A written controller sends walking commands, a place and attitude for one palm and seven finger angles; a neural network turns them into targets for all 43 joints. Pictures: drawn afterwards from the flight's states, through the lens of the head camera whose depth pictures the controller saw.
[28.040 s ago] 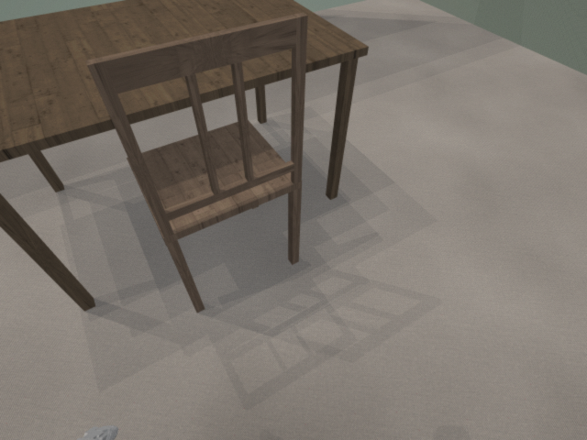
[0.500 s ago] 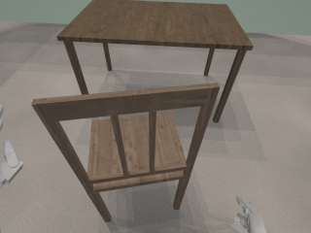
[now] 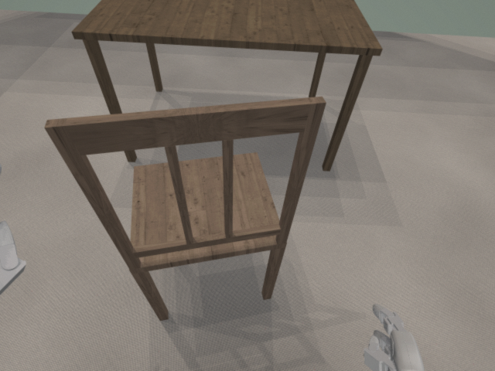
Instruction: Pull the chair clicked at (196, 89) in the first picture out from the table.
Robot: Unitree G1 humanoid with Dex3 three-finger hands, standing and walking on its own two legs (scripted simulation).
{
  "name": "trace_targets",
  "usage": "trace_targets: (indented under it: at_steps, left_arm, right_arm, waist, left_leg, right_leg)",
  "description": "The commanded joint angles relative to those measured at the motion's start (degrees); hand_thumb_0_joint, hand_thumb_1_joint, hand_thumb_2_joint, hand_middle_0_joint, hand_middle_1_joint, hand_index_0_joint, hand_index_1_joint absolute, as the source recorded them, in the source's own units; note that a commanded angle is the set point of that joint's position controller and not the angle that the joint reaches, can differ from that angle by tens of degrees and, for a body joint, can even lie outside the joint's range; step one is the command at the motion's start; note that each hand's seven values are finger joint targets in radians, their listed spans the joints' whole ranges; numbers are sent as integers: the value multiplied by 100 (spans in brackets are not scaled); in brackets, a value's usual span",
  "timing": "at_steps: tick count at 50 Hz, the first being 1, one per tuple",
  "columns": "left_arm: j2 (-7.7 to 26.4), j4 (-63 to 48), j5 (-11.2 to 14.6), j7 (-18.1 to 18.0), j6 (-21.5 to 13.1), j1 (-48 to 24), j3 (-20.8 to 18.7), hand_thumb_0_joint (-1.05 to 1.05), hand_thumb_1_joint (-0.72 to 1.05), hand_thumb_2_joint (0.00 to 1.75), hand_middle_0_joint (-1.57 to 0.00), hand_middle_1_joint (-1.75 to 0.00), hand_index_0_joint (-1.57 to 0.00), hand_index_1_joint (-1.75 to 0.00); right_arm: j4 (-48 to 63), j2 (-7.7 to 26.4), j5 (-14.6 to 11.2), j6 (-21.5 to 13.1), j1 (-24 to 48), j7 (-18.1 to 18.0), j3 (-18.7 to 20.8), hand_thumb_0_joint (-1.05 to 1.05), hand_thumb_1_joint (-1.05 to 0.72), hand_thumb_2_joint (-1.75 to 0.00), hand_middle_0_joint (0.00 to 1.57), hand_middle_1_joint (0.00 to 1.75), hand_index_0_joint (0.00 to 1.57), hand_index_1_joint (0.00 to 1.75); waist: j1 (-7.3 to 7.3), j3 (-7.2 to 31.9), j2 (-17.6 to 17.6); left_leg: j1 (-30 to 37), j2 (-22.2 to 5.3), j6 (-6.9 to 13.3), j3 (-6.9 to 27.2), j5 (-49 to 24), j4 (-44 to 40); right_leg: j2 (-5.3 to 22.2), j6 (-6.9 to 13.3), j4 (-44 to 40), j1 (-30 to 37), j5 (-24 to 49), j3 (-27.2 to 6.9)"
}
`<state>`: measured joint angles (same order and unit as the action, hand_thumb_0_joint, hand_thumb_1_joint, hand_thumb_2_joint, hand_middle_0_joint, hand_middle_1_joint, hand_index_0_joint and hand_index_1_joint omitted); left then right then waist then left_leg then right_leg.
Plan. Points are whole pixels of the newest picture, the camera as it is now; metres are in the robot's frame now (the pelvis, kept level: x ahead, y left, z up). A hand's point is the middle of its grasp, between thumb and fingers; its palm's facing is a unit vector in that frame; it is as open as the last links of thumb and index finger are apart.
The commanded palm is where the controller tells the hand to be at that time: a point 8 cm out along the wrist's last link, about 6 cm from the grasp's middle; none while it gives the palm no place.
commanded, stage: stop stepping back and stand still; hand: left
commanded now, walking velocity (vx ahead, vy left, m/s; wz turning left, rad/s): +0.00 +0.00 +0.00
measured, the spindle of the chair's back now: (181, 201) +0.45 +0.17 -0.05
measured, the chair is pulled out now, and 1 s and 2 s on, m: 0.58 0.58 0.58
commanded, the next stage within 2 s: let the arm hang, fingers relaxed in 0.52 s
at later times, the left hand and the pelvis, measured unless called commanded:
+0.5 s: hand out of the picture +0.16 +0.27 +0.16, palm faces +0.48 -0.78 -0.40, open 7.4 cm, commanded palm +0.09 +0.30 +0.18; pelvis -0.04 +0.00 +0.00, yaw +2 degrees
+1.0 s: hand out of the picture -0.02 +0.16 -0.18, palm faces +0.12 -0.98 -0.15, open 7.0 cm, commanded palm none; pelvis +0.00 -0.02 +0.00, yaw +6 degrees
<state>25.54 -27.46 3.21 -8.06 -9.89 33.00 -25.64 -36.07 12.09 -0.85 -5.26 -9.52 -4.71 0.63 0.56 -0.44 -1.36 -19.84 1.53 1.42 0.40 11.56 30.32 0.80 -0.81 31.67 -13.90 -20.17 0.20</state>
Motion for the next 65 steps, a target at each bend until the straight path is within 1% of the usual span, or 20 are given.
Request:
trace_targets:
  at_steps: [1,5,8,11,15,17,19,22,24,28,30,31,33,37,40,42,43,47,51,65]
  left_arm:
    - [857,-1863,-30,-169,-328,64,-553,0,90,90,-20,-30,-20,-30]
    - [962,-1706,-87,-209,-333,180,-732,0,90,90,-20,-30,-20,-30]
    - [1000,-1323,-67,-264,-315,135,-777,0,90,90,-20,-30,-20,-30]
    - [754,-1064,-35,-299,-286,-351,-452,0,90,90,-20,-30,-20,-30]
    - [668,-1032,-59,-319,-237,-948,-164,0,90,90,-20,-30,-20,-30]
    - [734,-1099,-76,-313,-247,-1101,-189,0,90,90,-20,-30,-20,-30]
    - [778,-1310,-98,-312,-262,-1066,-260,0,90,90,-20,-30,-20,-30]
    - [860,-1499,-222,-312,-350,-727,-501,0,90,90,-20,-30,-20,-30]
    - [880,-1393,-231,-268,-415,-460,-571,0,90,90,-20,-30,-20,-30]
    - [987,-1282,-168,-203,-494,167,-710,0,90,90,-20,-30,-20,-30]
    - [841,-1209,-133,-206,-497,107,-606,0,90,90,-20,-30,-20,-30]
    - [-198,3216,-692,706,519,-752,1767,0,90,90,-20,-30,-20,-30]
    - [-628,3392,-611,850,1030,-1070,1896,0,90,90,-20,-30,-20,-30]
    - [-439,4391,-588,753,1193,-1990,2062,0,90,90,-20,-30,-20,-30]
    - [-563,5423,-558,745,1279,-2196,2209,0,90,90,-20,-30,-20,-30]
    - [-643,6169,-447,771,1289,-1646,2254,0,90,90,-20,-30,-20,-30]
    - [-543,6546,-454,773,1265,-1400,2274,0,90,90,-20,-30,-20,-30]
    - [-833,7685,-419,756,1140,-798,2300,0,90,90,-20,-30,-20,-30]
    - [-937,8141,-362,700,994,-853,2435,0,90,90,-20,-30,-20,-30]
    - [-1319,8781,-340,573,1040,-620,2575,0,90,90,-20,-30,-20,-30]
  right_arm:
    - [933,723,34,-474,309,9,191,0,-90,-90,20,30,20,30]
    - [957,744,-43,-512,238,-59,202,0,-90,-90,20,30,20,30]
    - [879,677,-44,-474,97,-101,224,0,-90,-90,20,30,20,30]
    - [715,696,-2,-501,50,-130,215,0,-90,-90,20,30,20,30]
    - [588,762,-5,-502,162,-131,189,0,-90,-90,20,30,20,30]
    - [598,748,1,-502,208,-138,164,0,-90,-90,20,30,20,30]
    - [677,712,-10,-508,233,-152,124,0,-90,-90,20,30,20,30]
    - [852,674,-23,-622,312,-160,100,0,-90,-90,20,30,20,30]
    - [859,564,13,-670,181,-158,115,0,-90,-90,20,30,20,30]
    - [728,559,2,-722,-16,-46,155,0,-90,-90,20,30,20,30]
    - [703,593,15,-724,8,-34,178,0,-90,-90,20,30,20,30]
    - [-528,1624,146,-619,146,427,452,0,-90,-90,20,30,20,30]
    - [-594,1035,125,-152,-578,369,391,0,-90,-90,20,30,20,30]
    - [-438,928,259,499,-763,410,308,0,-90,-90,20,30,20,30]
    - [-699,714,320,600,-1055,457,188,0,-90,-90,20,30,20,30]
    - [-835,865,357,455,-957,441,96,0,-90,-90,20,30,20,30]
    - [-881,992,340,408,-787,390,100,0,-90,-90,20,30,20,30]
    - [-1307,558,239,371,-891,286,48,0,-90,-90,20,30,20,30]
    - [-1719,244,154,379,-1368,228,24,0,-90,-90,20,30,20,30]
    - [-2423,40,120,467,-1329,171,-6,0,-90,-90,20,30,20,30]
  waist:
    - [-71,619,1298]
    - [1,354,1137]
    - [25,179,854]
    - [118,173,9]
    - [169,10,-254]
    - [155,-176,-102]
    - [149,-323,616]
    - [-5,-222,1762]
    - [-46,-156,1748]
    - [-61,441,843]
    - [6,373,515]
    - [116,-148,271]
    - [127,308,-647]
    - [268,-302,-1519]
    - [333,-809,-385]
    - [32,-667,1345]
    - [-187,-671,1663]
    - [-331,222,1701]
    - [-69,503,470]
    - [-42,-529,-98]
  left_leg:
    - [303,-1330,406,1467,-854,-1148]
    - [-796,-856,132,952,2134,-1269]
    - [-385,-563,-3,692,1886,-694]
    - [619,-318,-116,525,1126,497]
    - [810,-328,-65,580,934,806]
    - [688,-395,-42,684,1146,487]
    - [285,-543,5,1007,1664,-335]
    - [-1271,-1107,230,1997,3579,-2349]
    - [-1450,-1017,220,1806,3271,-2337]
    - [-618,-628,103,1023,1943,-1457]
    - [-184,-547,29,803,1525,-1021]
    - [-639,-509,165,1144,-18,135]
    - [330,-464,186,1052,-243,460]
    - [619,-70,35,548,599,1712]
    - [227,-426,149,941,607,752]
    - [-809,-961,429,2523,1432,-1393]
    - [-908,-1057,564,2861,1577,-1825]
    - [-37,-651,406,1580,555,-1273]
    - [763,-396,179,845,-1156,-272]
    - [801,-476,215,781,-1136,-428]
  right_leg:
    - [100,17,-284,301,-120,-1]
    - [80,50,-858,988,53,94]
    - [314,253,-1427,185,-499,-233]
    - [826,529,-1843,-937,-710,-785]
    - [938,605,-1680,-1327,-828,-690]
    - [808,542,-1502,-1365,-1140,-519]
    - [479,384,-1146,-1097,-1310,-250]
    - [-250,55,168,733,-601,117]
    - [-237,48,104,1153,-215,165]
    - [-5,102,-1044,1348,131,171]
    - [209,184,-1341,760,23,-119]
    - [559,321,-500,-189,1326,-159]
    - [572,563,-663,-755,526,-219]
    - [1166,1019,-1041,-1883,-1038,-566]
    - [845,753,-435,-1916,-1212,-355]
    - [-18,229,651,-554,-816,141]
    - [-78,204,763,-301,-701,68]
    - [95,278,-364,470,254,-105]
    - [496,493,-865,662,1778,-370]
    - [454,481,-1060,181,1425,-213]
